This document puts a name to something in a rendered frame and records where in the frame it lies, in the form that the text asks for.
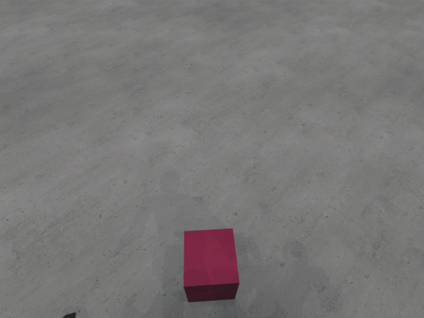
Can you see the carton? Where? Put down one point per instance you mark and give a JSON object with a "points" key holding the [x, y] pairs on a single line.
{"points": [[210, 265]]}

